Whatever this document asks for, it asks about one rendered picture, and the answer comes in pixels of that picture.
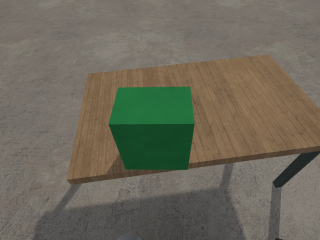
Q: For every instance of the table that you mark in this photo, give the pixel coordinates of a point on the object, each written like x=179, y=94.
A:
x=244, y=109

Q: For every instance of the carton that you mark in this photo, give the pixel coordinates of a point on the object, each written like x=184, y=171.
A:
x=153, y=127

